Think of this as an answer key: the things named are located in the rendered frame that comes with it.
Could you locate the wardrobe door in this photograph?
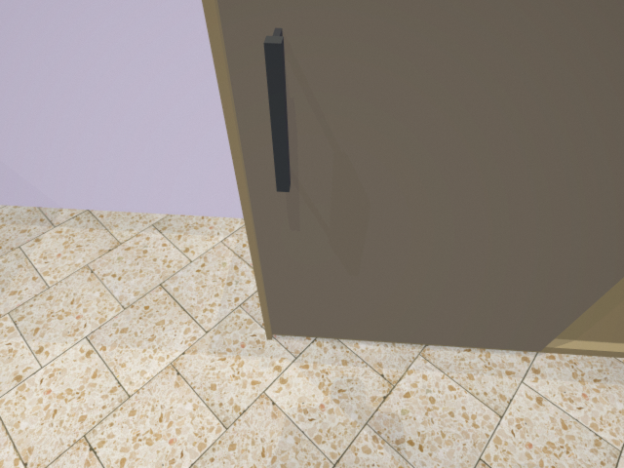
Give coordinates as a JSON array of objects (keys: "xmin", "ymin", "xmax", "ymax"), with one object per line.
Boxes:
[
  {"xmin": 556, "ymin": 278, "xmax": 624, "ymax": 343},
  {"xmin": 217, "ymin": 0, "xmax": 624, "ymax": 351}
]

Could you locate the handle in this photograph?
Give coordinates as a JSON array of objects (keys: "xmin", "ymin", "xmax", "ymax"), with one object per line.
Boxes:
[{"xmin": 264, "ymin": 28, "xmax": 291, "ymax": 192}]

